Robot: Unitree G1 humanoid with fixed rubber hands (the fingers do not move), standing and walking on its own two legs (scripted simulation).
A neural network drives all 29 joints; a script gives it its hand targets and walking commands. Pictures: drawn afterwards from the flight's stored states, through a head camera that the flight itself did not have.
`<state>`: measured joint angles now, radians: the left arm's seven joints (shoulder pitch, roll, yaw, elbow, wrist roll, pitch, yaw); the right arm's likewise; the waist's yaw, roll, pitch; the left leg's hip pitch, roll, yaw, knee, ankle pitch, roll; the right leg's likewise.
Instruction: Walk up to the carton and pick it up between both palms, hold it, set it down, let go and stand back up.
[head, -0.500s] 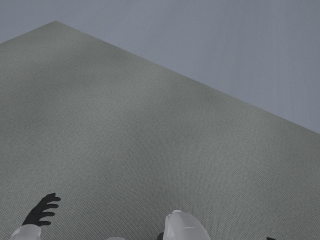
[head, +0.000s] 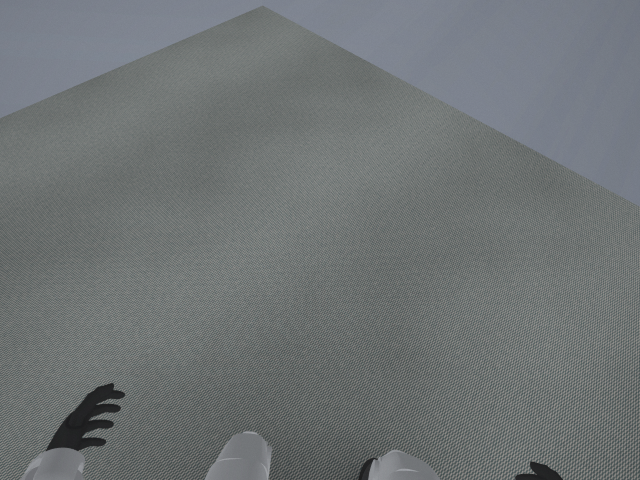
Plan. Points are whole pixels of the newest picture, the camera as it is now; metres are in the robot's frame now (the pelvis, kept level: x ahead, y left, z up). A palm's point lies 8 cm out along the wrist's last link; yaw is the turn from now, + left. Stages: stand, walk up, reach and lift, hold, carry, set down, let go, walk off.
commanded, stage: walk up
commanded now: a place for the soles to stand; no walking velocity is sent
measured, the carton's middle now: out of the picture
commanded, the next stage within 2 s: none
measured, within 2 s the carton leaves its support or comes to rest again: neither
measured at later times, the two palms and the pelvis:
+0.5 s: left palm out of the picture +0.02 +0.40 -0.07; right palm (489, 464) +0.15 -0.21 -0.09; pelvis -0.03 +0.05 -0.01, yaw +15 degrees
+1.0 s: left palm out of the picture -0.13 +0.47 -0.09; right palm (374, 425) +0.19 -0.06 -0.07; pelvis -0.07 +0.13 -0.01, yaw +35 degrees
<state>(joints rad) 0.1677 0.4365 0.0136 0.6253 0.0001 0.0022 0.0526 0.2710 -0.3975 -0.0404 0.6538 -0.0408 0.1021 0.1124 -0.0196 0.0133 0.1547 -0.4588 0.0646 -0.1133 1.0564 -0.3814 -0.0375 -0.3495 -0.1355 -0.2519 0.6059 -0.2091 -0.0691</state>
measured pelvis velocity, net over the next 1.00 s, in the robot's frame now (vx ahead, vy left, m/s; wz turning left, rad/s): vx -0.07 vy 0.13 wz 0.61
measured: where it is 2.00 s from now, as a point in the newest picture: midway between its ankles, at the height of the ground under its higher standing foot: outside the picture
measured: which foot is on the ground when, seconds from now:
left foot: up 0.00-0.10, down 0.12-0.44, up 0.46-0.82, down 0.84-1.00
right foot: down 0.00-0.14, up 0.16-0.40, down 0.42-0.88, up 0.90-1.00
